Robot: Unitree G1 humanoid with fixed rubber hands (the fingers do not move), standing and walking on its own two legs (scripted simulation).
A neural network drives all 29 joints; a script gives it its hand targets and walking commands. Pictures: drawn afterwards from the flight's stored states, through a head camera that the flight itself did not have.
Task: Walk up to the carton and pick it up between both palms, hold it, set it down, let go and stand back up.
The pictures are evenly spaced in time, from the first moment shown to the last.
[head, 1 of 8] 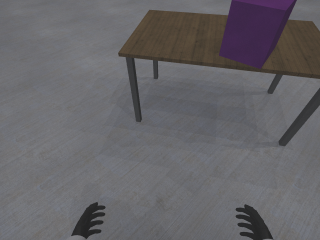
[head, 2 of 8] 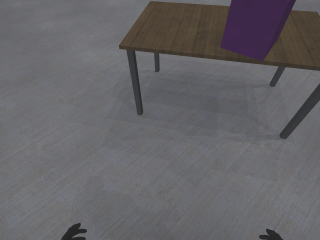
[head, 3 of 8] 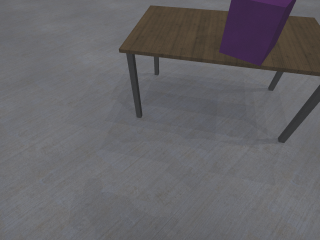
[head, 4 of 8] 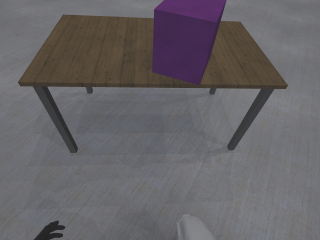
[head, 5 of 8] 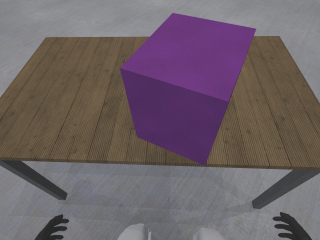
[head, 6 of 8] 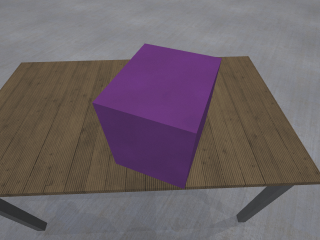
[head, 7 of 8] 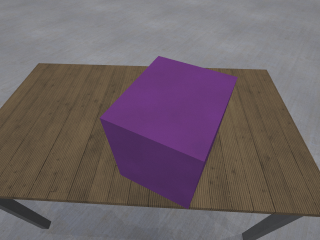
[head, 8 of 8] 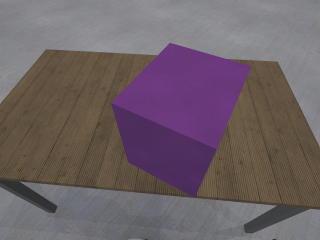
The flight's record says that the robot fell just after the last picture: no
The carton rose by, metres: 0.00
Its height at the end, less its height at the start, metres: +0.00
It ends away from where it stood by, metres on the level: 0.00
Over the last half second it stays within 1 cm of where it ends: yes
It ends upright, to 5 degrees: yes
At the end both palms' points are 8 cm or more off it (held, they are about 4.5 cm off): yes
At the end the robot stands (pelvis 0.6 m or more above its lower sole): yes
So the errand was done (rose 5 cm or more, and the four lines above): no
